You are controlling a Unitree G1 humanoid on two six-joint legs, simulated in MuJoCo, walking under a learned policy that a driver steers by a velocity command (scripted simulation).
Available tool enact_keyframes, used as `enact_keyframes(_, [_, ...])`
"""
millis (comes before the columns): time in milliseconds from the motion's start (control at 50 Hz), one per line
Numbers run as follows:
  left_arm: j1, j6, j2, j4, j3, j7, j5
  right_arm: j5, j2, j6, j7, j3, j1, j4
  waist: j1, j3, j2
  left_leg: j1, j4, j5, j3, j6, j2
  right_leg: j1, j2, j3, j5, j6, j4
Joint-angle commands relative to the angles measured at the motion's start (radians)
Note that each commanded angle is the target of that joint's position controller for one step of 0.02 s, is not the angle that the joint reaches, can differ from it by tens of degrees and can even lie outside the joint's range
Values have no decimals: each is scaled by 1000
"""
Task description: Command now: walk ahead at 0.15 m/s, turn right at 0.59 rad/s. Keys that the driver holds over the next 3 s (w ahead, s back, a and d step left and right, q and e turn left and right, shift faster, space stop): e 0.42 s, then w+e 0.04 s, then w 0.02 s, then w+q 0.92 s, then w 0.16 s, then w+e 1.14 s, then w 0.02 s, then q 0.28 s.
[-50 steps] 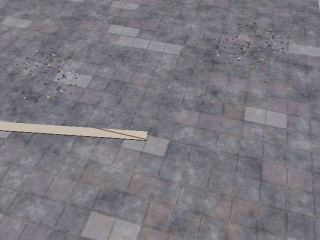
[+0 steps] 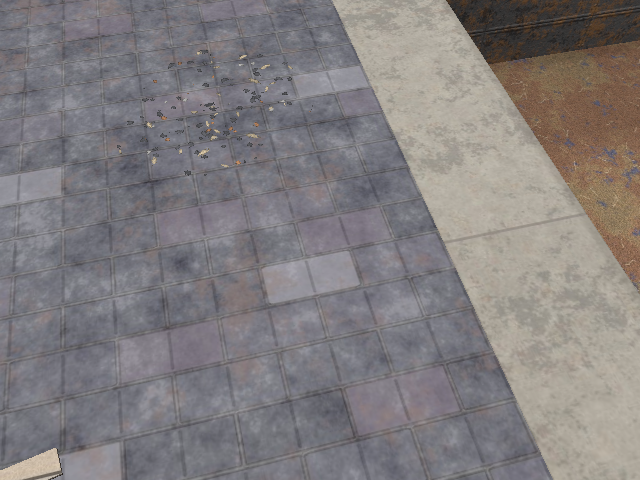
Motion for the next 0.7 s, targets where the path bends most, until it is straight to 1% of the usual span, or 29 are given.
enact_keyframes(20, [100, 20, 16, -74, 9, 7, -1, -9, -122, -8, -1, -32, -8, -34, 19, -112, 130, 89, -202, 385, -156, 220, 275, -26, -85, -16, 60, 15, -83])
enact_keyframes(60, [58, 21, 20, -111, 7, 4, 6, -1, -158, -5, -8, -46, 2, -24, 13, -148, 117, 138, -206, 447, -134, 244, 313, -38, -101, -17, 124, 14, -183])
enact_keyframes(100, [26, 21, 33, -133, 8, -7, 8, 11, -175, 10, -16, -53, -16, -30, 9, -184, 105, 164, -208, 398, -91, 241, 323, -4, -112, -26, 216, 7, -277])
enact_keyframes(160, [-39, 30, 54, -165, 13, -26, 6, 21, -193, 35, -18, -58, -27, -29, -9, -168, 125, 156, -206, 236, -24, 208, 310, 58, -99, -66, 278, -9, -407])
enact_keyframes(220, [-103, 40, 74, -211, 21, -42, 8, 36, -218, 53, -13, -67, 6, -15, -33, -140, 141, 210, -168, 138, -23, 180, 337, 69, -83, -95, 225, -35, -517])
enact_keyframes(240, [-110, 41, 76, -222, 25, -46, 8, 42, -226, 59, -13, -70, 13, -11, -32, -138, 142, 235, -140, 125, -24, 164, 345, 81, -73, -106, 211, -49, -569])
enact_keyframes(260, [-99, 40, 73, -225, 27, -50, 9, 50, -228, 65, -14, -71, 11, -9, -19, -140, 139, 247, -97, 108, -10, 139, 339, 119, -57, -125, 241, -65, -654])
enact_keyframes(280, [-81, 38, 79, -220, 34, -49, 11, 55, -214, 70, -15, -69, 26, -2, -13, -145, 126, 237, -35, 69, 14, 101, 314, 183, -31, -140, 294, -87, -739])
enact_keyframes(300, [-35, 36, 120, -211, 52, -39, 15, 46, -180, 75, -12, -62, 81, 19, -6, -154, 65, 181, 79, 8, 55, 41, 264, 291, -30, -97, 422, -121, -824])
enact_keyframes(320, [19, 34, 246, -222, 85, -18, 23, 6, -120, 75, -4, -44, 94, -6, -20, -181, -200, -57, 400, -277, 152, -51, 146, 479, -260, 215, 790, -211, -856])
enact_keyframes(340, [9, 22, 287, -253, 82, -18, 42, -6, -111, 70, -5, -36, 42, -57, -9, -202, -294, -312, 652, -585, 43, -96, 19, 533, -413, 460, 878, -398, -881])
enact_keyframes(360, [34, 2, 237, -248, 71, -30, 47, 10, -157, 67, -5, -50, -26, -65, 42, -236, -152, -332, 771, -549, -86, -84, 28, 514, -379, 422, 860, -401, -898])
enact_keyframes(380, [-4, -13, 214, -247, 62, -31, 40, 29, -162, 70, -8, -54, -29, -68, 12, -214, -105, -339, 782, -464, -114, -67, 45, 492, -327, 336, 827, -346, -888])
enact_keyframes(400, [-59, -15, 186, -255, 55, -28, 23, 24, -158, 75, -18, -57, -4, -48, -17, -208, -49, -327, 750, -388, -129, -67, 63, 465, -279, 277, 775, -292, -879])
enact_keyframes(420, [-101, -10, 167, -266, 47, -24, 11, 15, -166, 81, -25, -60, 1, -46, -33, -203, -64, -298, 725, -342, -132, -73, 67, 426, -257, 250, 762, -271, -883])
enact_keyframes(440, [-103, -6, 157, -269, 41, -20, 10, 12, -162, 82, -20, -61, 24, -42, -48, -224, -79, -246, 717, -294, -118, -77, 57, 387, -225, 231, 664, -266, -900])
enact_keyframes(460, [-97, -4, 149, -271, 39, -17, 11, 17, -154, 80, -13, -61, 34, -41, -50, -230, -89, -229, 678, -251, -110, -77, 48, 375, -202, 234, 492, -265, -930])
enact_keyframes(480, [-88, -6, 140, -273, 36, -14, 11, 25, -146, 77, -6, -58, 31, -40, -40, -222, -98, -231, 616, -219, -101, -76, 45, 376, -192, 240, 297, -265, -966])
enact_keyframes(500, [-78, -10, 131, -271, 32, -11, 12, 30, -139, 74, 1, -55, 20, -38, -26, -205, -113, -238, 548, -198, -93, -76, 45, 383, -196, 254, 151, -267, -999])
enact_keyframes(520, [-67, -15, 126, -264, 28, -9, 15, 31, -128, 69, 7, -50, 5, -40, -14, -186, -129, -227, 479, -184, -88, -75, 49, 381, -203, 263, 93, -267, -1021])
enact_keyframes(540, [-54, -21, 123, -251, 25, -7, 21, 30, -119, 61, 13, -45, -8, -41, -3, -172, -136, -204, 414, -174, -85, -71, 53, 379, -208, 260, 87, -263, -1032])
enact_keyframes(560, [-43, -28, 122, -242, 23, -10, 28, 29, -113, 53, 19, -42, -18, -38, 9, -162, -135, -181, 366, -163, -78, -63, 58, 379, -213, 250, 104, -260, -1038])
enact_keyframes(600, [-19, -40, 145, -222, 28, -18, 32, 34, -118, 40, 27, -40, -33, -42, 30, -135, -130, -154, 303, -167, -68, -44, 62, 369, -232, 246, 88, -262, -1048])
enact_keyframes(640, [-6, -50, 158, -205, 31, -25, 30, 41, -123, 32, 34, -38, -34, -46, 39, -100, -119, -147, 268, -186, -63, -19, 65, 358, -251, 253, 37, -265, -1062])
enact_keyframes(700, [-6, -60, 164, -185, 32, -36, 21, 48, -121, 24, 42, -34, -21, -51, 37, -64, -101, -141, 230, -221, -56, 19, 70, 357, -272, 252, -8, -263, -1072])
Next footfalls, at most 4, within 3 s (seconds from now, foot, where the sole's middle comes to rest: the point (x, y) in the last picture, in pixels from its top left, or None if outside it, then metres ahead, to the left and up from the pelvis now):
0.30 right None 0.13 -0.15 -0.77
0.82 left None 0.24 0.05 -0.77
1.28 right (421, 418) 0.56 -0.17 -0.77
1.76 left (278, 326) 0.77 0.14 -0.77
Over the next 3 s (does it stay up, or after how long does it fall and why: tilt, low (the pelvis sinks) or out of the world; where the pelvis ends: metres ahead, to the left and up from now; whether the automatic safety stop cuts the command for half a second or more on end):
stays up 1.24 -0.05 0.00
